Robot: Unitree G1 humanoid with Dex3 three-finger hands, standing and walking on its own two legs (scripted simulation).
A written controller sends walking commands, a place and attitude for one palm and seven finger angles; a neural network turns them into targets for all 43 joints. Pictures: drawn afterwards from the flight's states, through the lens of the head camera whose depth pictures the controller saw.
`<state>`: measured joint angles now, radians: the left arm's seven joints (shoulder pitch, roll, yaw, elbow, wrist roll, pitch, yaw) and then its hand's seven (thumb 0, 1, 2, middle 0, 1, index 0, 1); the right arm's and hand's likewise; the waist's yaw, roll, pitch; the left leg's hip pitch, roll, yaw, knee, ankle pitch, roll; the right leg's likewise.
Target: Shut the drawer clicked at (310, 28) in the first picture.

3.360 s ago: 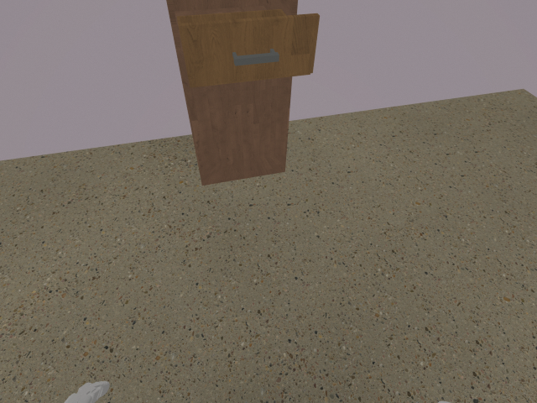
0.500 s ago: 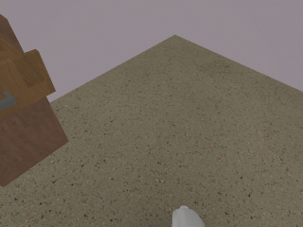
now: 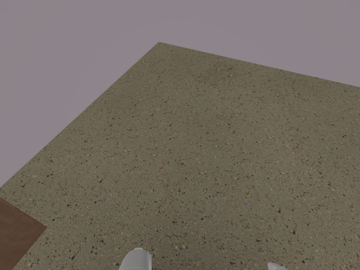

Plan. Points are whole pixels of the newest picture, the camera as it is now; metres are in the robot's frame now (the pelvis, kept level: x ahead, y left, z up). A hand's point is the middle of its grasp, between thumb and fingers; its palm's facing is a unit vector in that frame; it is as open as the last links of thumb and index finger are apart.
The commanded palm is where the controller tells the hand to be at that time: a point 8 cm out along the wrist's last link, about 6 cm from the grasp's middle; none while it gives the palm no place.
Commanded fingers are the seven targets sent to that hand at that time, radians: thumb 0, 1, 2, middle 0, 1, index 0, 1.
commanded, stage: turn to face it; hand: left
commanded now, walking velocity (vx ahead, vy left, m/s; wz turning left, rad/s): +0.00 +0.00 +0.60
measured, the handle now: out of the picture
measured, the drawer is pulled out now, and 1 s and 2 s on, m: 0.28 0.28 0.28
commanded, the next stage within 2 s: take the last steps up to it in 1.88 s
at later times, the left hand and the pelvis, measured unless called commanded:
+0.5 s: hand out of the picture +0.09 +0.26 -0.17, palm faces +0.28 -0.93 -0.22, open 7.4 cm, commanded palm none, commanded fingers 0.00 0.90 0.90 -0.20 -0.30 -0.20 -0.30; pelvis +0.08 +0.05 +0.00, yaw +13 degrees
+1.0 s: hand out of the picture +0.07 +0.17 -0.14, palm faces +0.53 -0.80 -0.27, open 7.4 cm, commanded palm none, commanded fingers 0.00 0.90 0.90 -0.20 -0.30 -0.20 -0.30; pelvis +0.09 -0.03 +0.01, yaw +33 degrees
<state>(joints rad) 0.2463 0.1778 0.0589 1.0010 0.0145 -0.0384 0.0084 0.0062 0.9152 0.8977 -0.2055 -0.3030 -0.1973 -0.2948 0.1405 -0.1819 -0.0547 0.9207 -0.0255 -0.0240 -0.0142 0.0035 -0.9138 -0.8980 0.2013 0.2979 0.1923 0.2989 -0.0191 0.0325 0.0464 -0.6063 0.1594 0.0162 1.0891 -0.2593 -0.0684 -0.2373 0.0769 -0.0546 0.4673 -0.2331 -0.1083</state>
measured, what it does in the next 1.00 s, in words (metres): steps on the spot, turning left: left foot, then right foot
